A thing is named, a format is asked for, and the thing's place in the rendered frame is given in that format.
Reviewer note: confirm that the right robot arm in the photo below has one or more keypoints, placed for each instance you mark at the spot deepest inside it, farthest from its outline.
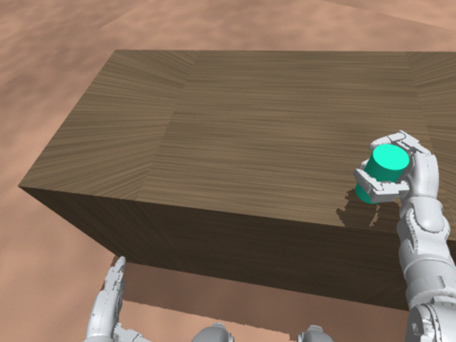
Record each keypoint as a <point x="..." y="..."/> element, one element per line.
<point x="428" y="269"/>

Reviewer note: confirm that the can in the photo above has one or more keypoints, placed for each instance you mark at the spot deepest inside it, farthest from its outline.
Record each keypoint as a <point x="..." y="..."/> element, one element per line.
<point x="386" y="163"/>

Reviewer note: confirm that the right robot hand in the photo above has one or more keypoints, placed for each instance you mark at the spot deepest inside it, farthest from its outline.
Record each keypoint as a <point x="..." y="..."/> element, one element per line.
<point x="419" y="178"/>

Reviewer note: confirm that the left robot hand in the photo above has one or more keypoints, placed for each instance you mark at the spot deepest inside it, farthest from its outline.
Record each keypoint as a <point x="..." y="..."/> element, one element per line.
<point x="104" y="316"/>

